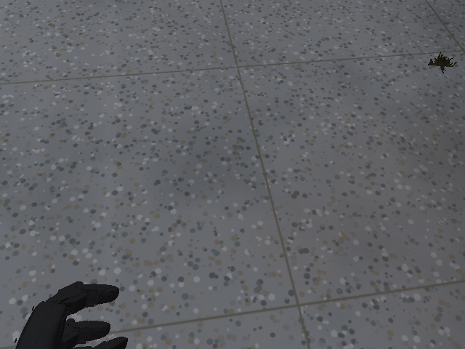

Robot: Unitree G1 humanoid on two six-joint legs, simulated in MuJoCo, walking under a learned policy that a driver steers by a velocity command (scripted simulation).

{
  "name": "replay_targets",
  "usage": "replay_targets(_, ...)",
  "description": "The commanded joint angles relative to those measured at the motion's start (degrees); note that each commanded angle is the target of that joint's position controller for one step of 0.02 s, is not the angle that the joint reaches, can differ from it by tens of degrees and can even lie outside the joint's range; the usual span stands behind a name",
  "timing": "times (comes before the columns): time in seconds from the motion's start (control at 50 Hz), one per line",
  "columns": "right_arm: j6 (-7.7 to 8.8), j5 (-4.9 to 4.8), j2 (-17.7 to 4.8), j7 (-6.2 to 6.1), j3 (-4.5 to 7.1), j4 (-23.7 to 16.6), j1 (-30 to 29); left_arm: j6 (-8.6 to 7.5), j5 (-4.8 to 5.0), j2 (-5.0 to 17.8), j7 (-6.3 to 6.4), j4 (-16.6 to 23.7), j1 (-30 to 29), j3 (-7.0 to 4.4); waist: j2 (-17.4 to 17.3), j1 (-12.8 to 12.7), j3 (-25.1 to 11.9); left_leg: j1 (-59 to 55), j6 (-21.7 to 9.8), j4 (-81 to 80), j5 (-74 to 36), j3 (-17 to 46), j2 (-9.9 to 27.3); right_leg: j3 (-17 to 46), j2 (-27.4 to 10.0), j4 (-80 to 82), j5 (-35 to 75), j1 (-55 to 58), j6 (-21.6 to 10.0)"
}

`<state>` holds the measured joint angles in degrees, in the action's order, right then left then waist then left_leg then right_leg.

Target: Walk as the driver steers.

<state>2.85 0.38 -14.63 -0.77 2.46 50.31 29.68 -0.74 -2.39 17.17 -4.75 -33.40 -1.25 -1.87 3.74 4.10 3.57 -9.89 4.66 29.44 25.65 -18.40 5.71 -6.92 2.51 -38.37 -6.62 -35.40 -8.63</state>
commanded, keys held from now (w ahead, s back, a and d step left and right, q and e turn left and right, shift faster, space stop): e+shift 0.58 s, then w+e+shift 0.42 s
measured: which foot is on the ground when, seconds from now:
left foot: down 0.00-0.00, up 0.02-0.56, down 0.58-1.00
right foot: up 0.00-0.00, down 0.02-0.58, up 0.60-1.00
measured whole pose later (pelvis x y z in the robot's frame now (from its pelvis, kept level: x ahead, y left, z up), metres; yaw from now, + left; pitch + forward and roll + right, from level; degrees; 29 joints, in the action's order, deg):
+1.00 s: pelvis +0.34 -0.10 +0.04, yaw -59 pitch +1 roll +1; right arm 3.6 1.8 -20.1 -0.4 4.0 45.4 24.9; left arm 2.3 -2.0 20.3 -6.4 -36.2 6.4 -3.2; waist 1.3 3.7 -1.3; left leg -3.1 2.7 15.3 18.7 -13.7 3.5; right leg 1.3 -3.9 -62.6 -7.2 -42.6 -1.5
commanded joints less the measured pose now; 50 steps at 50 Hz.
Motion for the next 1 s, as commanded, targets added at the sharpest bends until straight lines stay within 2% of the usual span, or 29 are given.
replay_targets(0.02, 0.29, -0.05, -7.5, 0.66, 2.38, -7.5, -5.2, -0.34, 1.37, 11.4, 4.07, -5.2, 21.5, -5.37, 2.0, -10.0, -13.0, 36.6, -2.8, 46.6, 1.6, 4.6, -0.2, 14.8, -4.8, 4.4, 23.8, 50.4, -3.0)
replay_targets(0.04, -0.26, -0.79, -8.6, 0.32, 2.04, -13.5, -2.0, 0.57, 0.56, 19.8, 3.38, -1.7, 22.1, -7.42, 5.3, -9.3, -28.1, 51.5, 0.1, 69.1, 13.1, 12.8, -7.1, 44.6, -22.0, 5.0, 49.2, 67.1, -18.7)
replay_targets(0.06, 0.09, 0.20, -10.5, 0.01, 2.04, -13.9, -8.5, 1.37, 1.76, 16.7, 4.47, -1.0, 24.1, -7.46, -6.5, -11.8, -30.7, 52.4, -0.6, 67.3, 4.0, 21.0, -3.3, 42.5, -20.3, 8.6, 48.6, 63.5, -17.6)
replay_targets(0.08, 0.30, -0.34, -8.7, 0.05, 1.29, -14.7, -10.3, 1.50, 2.50, 14.6, 5.05, -2.2, 20.5, -6.88, -5.6, -9.0, -21.7, 51.7, -0.6, 62.1, 0.9, 21.4, -1.6, 38.1, -18.4, 11.6, 44.9, 52.7, -16.7)
replay_targets(0.1, -0.01, 0.74, -8.5, -0.02, 1.10, -14.6, -12.2, 1.29, 2.88, 11.3, 5.32, -3.0, 18.1, -5.92, -8.9, -6.4, -14.4, 50.7, -0.5, 55.0, 0.3, 21.6, 0.9, 34.0, -14.5, 14.3, 38.6, 43.1, -14.0)
replay_targets(0.12, -0.97, 1.91, -8.6, -0.15, 1.13, -14.3, -12.2, 1.01, 2.94, 9.1, 5.75, -2.6, 16.0, -5.16, -9.2, -4.5, -9.9, 48.4, -0.1, 51.7, 0.5, 21.6, 1.3, 31.9, -11.8, 15.9, 37.6, 35.6, -12.2)
replay_targets(0.14, -2.35, 2.64, -8.7, -0.29, 1.10, -13.7, -10.3, 0.93, 2.78, 7.7, 5.80, -2.7, 14.2, -4.44, -8.9, -2.4, -8.2, 45.3, 0.4, 48.9, 0.5, 21.6, 1.7, 29.6, -10.2, 17.2, 39.0, 29.5, -11.2)
replay_targets(0.18, -4.01, 2.86, -8.0, -0.44, 0.97, -13.8, -10.6, 0.23, 2.59, 8.3, 5.17, -3.7, 14.7, -4.44, -9.0, -1.5, -8.6, 41.4, 1.0, 41.8, 0.0, 21.1, 2.3, 27.7, -8.0, 17.0, 42.9, 23.4, -9.5)
replay_targets(0.22, -4.48, 2.47, -6.7, -0.54, 0.47, -14.8, -13.4, -0.04, 1.90, 9.6, 5.00, -4.2, 15.6, -4.91, -7.6, -2.1, -9.9, 40.8, 0.9, 37.8, -3.9, 20.4, 1.5, 27.5, -6.1, 16.1, 44.3, 21.3, -7.8)
replay_targets(0.24, -4.68, 2.28, -6.6, -0.64, 0.34, -15.6, -15.2, 0.07, 1.86, 9.7, 5.09, -4.5, 16.2, -5.01, -6.5, -2.6, -10.3, 41.6, 0.7, 36.1, -6.4, 20.6, 0.9, 28.0, -5.4, 15.6, 43.4, 21.3, -6.7)
replay_targets(0.3, -5.38, 2.11, -7.1, -0.89, 0.22, -17.5, -21.2, 1.00, 2.40, 10.0, 5.57, -5.1, 18.6, -5.20, -3.4, -4.7, -10.0, 44.8, -0.2, 31.7, -12.1, 22.2, -1.2, 31.6, -3.4, 14.7, 35.8, 23.8, -2.3)
replay_targets(0.34, -5.68, 1.96, -7.6, -0.93, 0.10, -18.4, -24.7, 1.59, 2.53, 10.6, 5.82, -5.4, 20.4, -5.45, -2.1, -6.1, -9.0, 47.6, -0.7, 29.0, -12.7, 23.8, -2.8, 35.1, -2.9, 14.4, 31.1, 27.4, -0.7)
replay_targets(0.42, -5.02, 1.22, -8.6, -1.21, -0.23, -19.5, -30.0, 2.27, 2.23, 11.3, 6.13, -6.3, 23.5, -5.94, 0.1, -8.1, -6.5, 50.8, -1.8, 21.5, -10.5, 26.2, -5.9, 40.8, -3.1, 11.8, 32.0, 35.1, 0.1)
replay_targets(0.48, -3.91, 0.48, -9.3, -1.34, -0.48, -19.7, -31.6, 2.55, 1.86, 11.8, 6.07, -6.4, 23.7, -6.18, 1.4, -8.6, -6.0, 46.6, -2.7, 14.6, -9.2, 27.2, -8.3, 43.5, -2.6, 8.7, 37.2, 36.8, 0.6)
replay_targets(0.52, -3.24, 0.09, -9.9, -1.64, -0.47, -19.3, -30.6, 2.63, 1.78, 12.1, 5.92, -5.8, 21.7, -6.20, 2.5, -7.6, -5.6, 39.2, -3.0, 7.5, -9.6, 27.5, -9.6, 45.6, -1.5, 8.0, 34.1, 34.1, 1.6)
replay_targets(0.54, -2.99, 0.01, -10.3, -1.99, -0.33, -18.7, -28.9, 2.55, 1.87, 12.1, 5.74, -5.2, 19.7, -6.11, 3.2, -6.4, -5.3, 33.5, -3.2, 2.2, -10.4, 27.4, -10.1, 46.5, -0.4, 7.8, 30.4, 31.3, 2.5)
replay_targets(0.56, -2.61, 0.19, -10.8, -2.51, -0.06, -17.9, -25.9, 2.25, 2.27, 12.0, 5.54, -4.6, 17.0, -5.90, 3.0, -4.1, -5.3, 25.2, -3.8, -5.3, -14.2, 27.4, -9.6, 45.8, 1.6, 5.7, 26.2, 26.7, 4.3)
replay_targets(0.58, -2.17, 0.37, -12.1, -3.08, 0.49, -17.0, -22.7, 1.78, 2.97, 10.2, 5.37, -4.4, 17.4, -5.33, -2.6, -3.1, -8.0, 12.5, -5.9, -10.4, -23.0, 30.8, -2.6, 40.6, 4.8, -2.0, 10.2, 19.6, 7.0)
replay_targets(0.6, -2.75, 0.09, -15.9, -3.40, 1.39, -17.8, -20.1, 1.56, 3.19, 5.8, 5.39, -3.6, 22.7, -4.13, -16.6, -4.7, -15.7, -3.1, -11.7, -9.8, -23.1, 46.2, 13.5, 28.3, 11.3, -13.3, -28.8, 7.8, 8.4)
replay_targets(0.62, -3.69, -0.02, -15.3, -2.68, 1.42, -17.0, -17.0, 1.82, 0.61, 10.9, 5.10, -3.4, 23.3, -4.72, -17.3, -3.1, -17.9, -1.1, -16.0, -12.1, -8.0, 56.2, 18.4, 22.1, 10.7, -19.3, -32.6, 2.6, 7.4)
replay_targets(0.64, -4.05, 0.27, -12.8, -2.22, 1.17, -16.5, -17.6, 1.75, -1.00, 11.9, 4.38, -3.7, 20.1, -4.82, -14.1, -3.0, -11.8, 2.8, -15.4, -14.0, 7.8, 54.6, 15.8, 21.1, 6.2, -22.3, -25.9, -0.8, 7.2)
replay_targets(0.66, -4.27, 0.49, -12.2, -1.89, 1.26, -16.5, -20.2, 1.85, -1.10, 11.9, 3.33, -3.5, 17.0, -4.74, -14.1, -2.8, -6.5, 8.2, -13.7, -16.6, 14.7, 49.9, 13.2, 18.6, 4.5, -24.2, -21.4, -3.0, 7.5)
replay_targets(0.68, -4.33, 0.69, -12.3, -1.63, 1.33, -16.8, -22.3, 2.17, -0.69, 12.2, 2.35, -3.9, 16.4, -4.87, -13.5, -3.6, -3.3, 12.6, -11.6, -18.5, 13.4, 43.7, 10.3, 16.6, 2.7, -25.1, -18.0, -2.4, 8.0)
replay_targets(0.72, -3.38, 0.92, -12.4, -1.24, 1.32, -15.5, -20.4, 2.42, -0.42, 10.8, 0.44, -3.9, 15.9, -4.29, -13.4, -3.5, -1.4, 15.8, -10.6, -20.4, 9.7, 35.9, 7.4, 13.3, 0.8, -28.2, -12.8, -3.0, 8.3)
replay_targets(0.76, -1.91, 0.72, -12.2, -0.46, 1.74, -14.3, -17.9, 2.29, -0.12, 9.0, -0.40, -2.3, 13.1, -3.47, -11.8, -3.2, -1.8, 15.0, -10.2, -21.4, 8.9, 32.4, 8.1, 11.7, -1.3, -30.7, -9.3, -6.2, 8.1)
replay_targets(0.82, -0.18, 0.81, -12.3, 0.24, 2.31, -13.1, -15.1, 2.23, 0.28, 8.0, -0.93, -0.6, 9.6, -2.84, -10.7, -2.7, -1.1, 14.3, -10.5, -22.9, 7.9, 28.4, 10.0, 11.3, -3.9, -31.9, -4.9, -10.8, 8.5)
replay_targets(0.9, 1.23, 1.12, -12.9, 0.45, 2.92, -10.7, -10.6, 2.24, 0.43, 6.9, -1.15, 1.2, 4.9, -2.30, -9.5, -1.6, 1.1, 12.0, -10.5, -23.8, 4.1, 21.9, 12.2, 11.2, -6.1, -29.5, -0.5, -15.4, 8.6)
replay_targets(1.0, 1.96, 1.79, -12.6, 0.21, 3.15, -7.4, -5.8, 1.95, 0.45, 5.6, -2.22, 4.1, -3.1, -1.32, -9.2, 0.1, 5.6, 7.6, -9.6, -25.9, -0.7, 12.5, 13.8, 7.3, -8.8, -20.6, -0.8, -17.6, 5.6)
